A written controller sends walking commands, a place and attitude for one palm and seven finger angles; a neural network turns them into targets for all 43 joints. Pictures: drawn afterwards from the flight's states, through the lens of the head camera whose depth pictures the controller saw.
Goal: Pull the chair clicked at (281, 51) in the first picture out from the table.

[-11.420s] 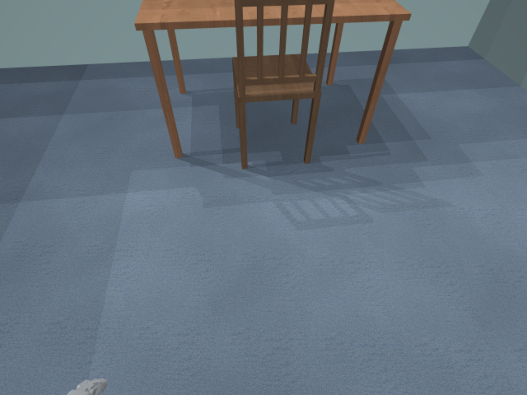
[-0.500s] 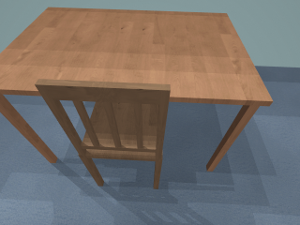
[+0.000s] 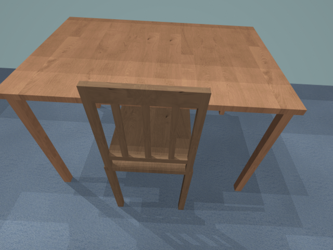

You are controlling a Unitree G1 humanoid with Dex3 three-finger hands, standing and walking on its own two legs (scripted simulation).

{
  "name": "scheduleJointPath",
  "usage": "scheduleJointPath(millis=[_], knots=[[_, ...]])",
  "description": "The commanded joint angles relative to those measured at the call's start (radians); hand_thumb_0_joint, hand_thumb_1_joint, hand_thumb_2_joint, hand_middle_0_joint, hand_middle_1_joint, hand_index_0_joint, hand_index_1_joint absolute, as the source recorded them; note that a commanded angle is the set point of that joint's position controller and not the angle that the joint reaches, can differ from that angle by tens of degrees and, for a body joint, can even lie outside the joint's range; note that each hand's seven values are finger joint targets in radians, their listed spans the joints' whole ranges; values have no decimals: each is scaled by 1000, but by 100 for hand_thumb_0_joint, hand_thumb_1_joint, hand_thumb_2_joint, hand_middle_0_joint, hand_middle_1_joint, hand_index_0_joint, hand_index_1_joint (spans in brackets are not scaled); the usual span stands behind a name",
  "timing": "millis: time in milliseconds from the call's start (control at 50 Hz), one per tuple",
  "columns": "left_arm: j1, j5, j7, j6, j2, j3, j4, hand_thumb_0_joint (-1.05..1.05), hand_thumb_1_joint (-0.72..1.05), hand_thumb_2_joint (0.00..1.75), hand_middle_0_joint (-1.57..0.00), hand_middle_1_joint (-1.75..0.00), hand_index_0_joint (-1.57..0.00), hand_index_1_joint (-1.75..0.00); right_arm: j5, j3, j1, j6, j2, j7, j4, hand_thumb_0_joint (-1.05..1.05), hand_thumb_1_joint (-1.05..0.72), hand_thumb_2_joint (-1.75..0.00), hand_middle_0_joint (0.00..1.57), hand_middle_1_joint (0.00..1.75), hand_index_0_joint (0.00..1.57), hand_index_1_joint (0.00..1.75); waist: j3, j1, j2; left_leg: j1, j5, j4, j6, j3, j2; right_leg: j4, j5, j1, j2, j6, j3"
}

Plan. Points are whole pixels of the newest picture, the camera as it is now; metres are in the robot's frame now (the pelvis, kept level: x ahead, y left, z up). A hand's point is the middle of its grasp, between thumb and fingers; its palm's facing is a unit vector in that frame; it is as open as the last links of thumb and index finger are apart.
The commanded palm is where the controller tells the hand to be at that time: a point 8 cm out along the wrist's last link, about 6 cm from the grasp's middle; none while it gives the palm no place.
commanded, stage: come to a stop and stand still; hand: left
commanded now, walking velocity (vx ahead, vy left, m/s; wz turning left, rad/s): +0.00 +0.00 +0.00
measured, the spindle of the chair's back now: (146, 133) +0.52 +0.10 -0.08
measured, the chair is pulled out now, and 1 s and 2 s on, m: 0.00 0.00 0.00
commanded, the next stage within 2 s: look again from close up in 1.88 s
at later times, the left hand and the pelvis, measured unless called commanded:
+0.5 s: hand out of the picture -0.03 +0.23 -0.19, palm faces +0.08 -0.99 -0.13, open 7.4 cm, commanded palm none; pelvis -0.04 +0.07 +0.00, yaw +1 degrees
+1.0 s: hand out of the picture -0.03 +0.34 -0.18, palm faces +0.00 -0.99 -0.14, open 7.4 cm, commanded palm none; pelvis -0.07 +0.16 +0.01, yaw -1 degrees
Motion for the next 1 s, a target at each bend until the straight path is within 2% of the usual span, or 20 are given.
scheduleJointPath(millis=[0, 140, 200, 240, 260, 300, 380, 440, 540, 560, 580, 600, 620, 640, 680, 700, 720, 760, 800, 980], knots=[[224, 6, 5, 0, 59, 26, 29, 0, 90, 90, -20, -30, -20, -30, 6, -42, -72, -24, -148, -10, -67, 0, -90, -90, 20, 30, 20, 30, 61, 51, 11, -122, -511, -307, -73, -293, 208, -77, -19, 79, 11, -15, -20], [138, 3, 14, -19, 85, 33, 40, 0, 90, 90, -20, -30, -20, -30, 11, -47, 13, 5, -71, -16, -10, 0, -90, -90, 20, 30, 20, 30, 53, -45, -178, 188, -244, 204, -137, -86, 27, -376, -255, -330, -189, -92, 244], [-156, 0, 32, -37, 101, 43, -53, 0, 90, 90, -20, -30, -20, -30, 17, -61, 151, -10, -52, -9, 20, 0, -90, -90, 20, 30, 20, 30, 86, -153, -181, 239, -233, 463, -111, -160, 123, -362, -94, -486, -277, -102, 234], [-32, 0, 18, -27, 67, 25, -10, 0, 90, 90, -20, -30, -20, -30, 16, -36, 122, -42, -41, -7, 15, 0, -90, -90, 20, 30, 20, 30, 145, -76, 16, 151, -289, -29, -117, -157, 126, -76, -119, -358, -132, -27, 137], [56, -2, 9, -18, 28, 23, 5, 0, 90, 90, -20, -30, -20, -30, 6, -44, 80, -54, -90, -17, 3, 0, -90, -90, 20, 30, 20, 30, 176, -35, 223, 11, -426, -179, -75, -367, 240, 89, -78, -292, -20, 30, 52], [132, 3, 13, 2, 39, 23, 58, 0, 90, 90, -20, -30, -20, -30, 3, -36, -11, -58, -106, -26, -23, 0, -90, -90, 20, 30, 20, 30, 117, 20, 204, -121, -591, -333, -43, -541, 304, 318, -20, -171, -7, 27, 80], [150, 7, 10, 6, 50, 31, 74, 0, 90, 90, -20, -30, -20, -30, 13, -31, -66, -65, -95, -33, -24, 0, -90, -90, 20, 30, 20, 30, 87, 50, 31, -67, -422, -356, -169, -439, 275, 388, 46, -164, -41, 39, 101], [125, 4, 7, 5, 46, 32, 69, 0, 90, 90, -20, -30, -20, -30, 14, -31, -27, -62, -82, -32, 3, 0, -90, -90, 20, 30, 20, 30, 50, 23, 24, 52, -356, -343, -97, -375, 260, 261, 12, -130, -35, 41, 64], [315, -5, 13, 6, 76, 61, 104, 0, 90, 90, -20, -30, -20, -30, 12, -48, -70, -31, -108, -33, 11, 0, -90, -90, 20, 30, 20, 30, 90, 91, 94, 38, -145, -401, -316, -220, 145, -195, -27, 147, 21, 26, -61], [369, -5, 18, 0, 88, 71, 120, 0, 90, 90, -20, -30, -20, -30, 22, -54, -104, -24, -106, -31, 10, 0, -90, -90, 20, 30, 20, 30, 126, 120, 11, -50, -161, -262, -367, -142, 85, -344, 58, 239, -14, 3, -49], [329, -1, 31, -5, 111, 81, 112, 0, 90, 90, -20, -30, -20, -30, 43, -61, -90, -7, -72, -33, 16, 0, -90, -90, 20, 30, 20, 30, 110, 106, -218, -29, -208, 163, -403, -37, -44, -423, 26, 152, -207, -100, 115], [19, 4, 40, -7, 148, 73, 4, 0, 90, 90, -20, -30, -20, -30, 41, -70, 20, -1, -60, -26, 15, 0, -90, -90, 20, 30, 20, 30, 58, -32, -403, 87, -415, 706, -235, -216, 75, -423, -38, -194, -447, -197, 337], [-293, 3, 44, -33, 132, 60, -85, 0, 90, 90, -20, -30, -20, -30, 28, -86, 108, -5, -93, -12, 18, 0, -90, -90, 20, 30, 20, 30, 81, -153, -293, 93, -393, 777, -160, -295, 164, -387, 63, -342, -428, -184, 264], [-339, 9, 30, -46, 128, 59, -115, 0, 90, 90, -20, -30, -20, -30, 31, -71, 157, -19, -69, 3, 17, 0, -90, -90, 20, 30, 20, 30, 75, -170, -229, 88, -380, 560, -136, -239, 159, -330, 130, -280, -324, -117, 128], [-222, -3, 14, -30, 87, 53, -63, 0, 90, 90, -20, -30, -20, -30, 17, -51, 159, -39, -45, 6, 36, 0, -90, -90, 20, 30, 20, 30, 120, -109, -12, 150, -199, 26, -135, -174, 148, -4, 94, -216, -176, -14, 61], [-56, -15, -2, -13, 29, 39, -24, 0, 90, 90, -20, -30, -20, -30, 2, -47, 133, -61, -90, -7, 28, 0, -90, -90, 20, 30, 20, 30, 78, -40, 327, 99, -283, -168, -127, -420, 229, 191, -102, -227, -24, 39, 9], [13, -16, -6, -7, 67, 44, -20, 0, 90, 90, -20, -30, -20, -30, -7, -44, 87, -61, -138, -24, -9, 0, -90, -90, 20, 30, 20, 30, 61, -21, 365, -25, -464, -290, -56, -606, 320, 323, -139, -189, 25, 42, 75], [10, 1, -12, 10, 102, 53, 9, 0, 90, 90, -20, -30, -20, -30, -12, -48, 2, -52, -163, -30, -35, 0, -90, -90, 20, 30, 20, 30, 49, 12, 101, -115, -688, -356, -37, -738, 359, 532, -49, -210, 14, 12, 137], [13, 8, -15, 6, 104, 52, 24, 0, 90, 90, -20, -30, -20, -30, -4, -38, -24, -61, -134, -36, -27, 0, -90, -90, 20, 30, 20, 30, 91, 29, -8, -67, -573, -351, -115, -629, 333, 560, 81, -282, -10, 29, 161], [25, 1, -24, 19, 93, 59, 35, 0, 90, 90, -20, -30, -20, -30, 8, -35, 82, -70, -92, -49, 31, 0, -90, -90, 20, 30, 20, 30, 46, -18, 79, 101, -392, -351, -167, -413, 283, 461, 145, -296, 15, 62, 116]])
